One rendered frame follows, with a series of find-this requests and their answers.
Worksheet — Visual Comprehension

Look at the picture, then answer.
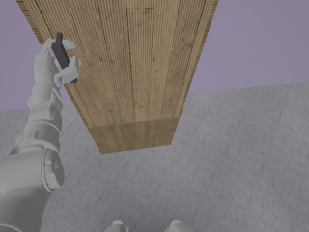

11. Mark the handle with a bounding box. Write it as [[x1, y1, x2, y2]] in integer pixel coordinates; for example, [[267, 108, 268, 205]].
[[51, 32, 77, 84]]

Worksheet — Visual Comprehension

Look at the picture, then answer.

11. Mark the robot shin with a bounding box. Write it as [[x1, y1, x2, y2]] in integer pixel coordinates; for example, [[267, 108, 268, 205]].
[[112, 220, 123, 225], [169, 220, 181, 227]]

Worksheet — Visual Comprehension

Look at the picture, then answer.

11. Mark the left robot upper arm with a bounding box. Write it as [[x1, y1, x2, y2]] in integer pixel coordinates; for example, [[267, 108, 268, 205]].
[[0, 148, 65, 232]]

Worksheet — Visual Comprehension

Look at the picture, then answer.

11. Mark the robot left hand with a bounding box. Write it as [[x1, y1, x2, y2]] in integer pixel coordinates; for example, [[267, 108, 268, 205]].
[[34, 38, 82, 91]]

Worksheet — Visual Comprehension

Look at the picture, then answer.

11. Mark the robot right shin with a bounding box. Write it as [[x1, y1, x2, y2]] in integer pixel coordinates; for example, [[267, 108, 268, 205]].
[[169, 220, 181, 227]]

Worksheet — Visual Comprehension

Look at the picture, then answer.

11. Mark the cupboard door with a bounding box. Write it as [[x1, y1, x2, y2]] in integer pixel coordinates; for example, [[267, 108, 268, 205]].
[[23, 0, 214, 128]]

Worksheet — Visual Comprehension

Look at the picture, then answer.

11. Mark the left robot forearm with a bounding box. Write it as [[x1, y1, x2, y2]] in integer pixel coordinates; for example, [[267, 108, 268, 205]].
[[0, 82, 63, 195]]

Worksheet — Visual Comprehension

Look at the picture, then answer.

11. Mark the robot left shin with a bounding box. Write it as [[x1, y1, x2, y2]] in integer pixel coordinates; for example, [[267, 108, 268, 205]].
[[112, 220, 123, 225]]

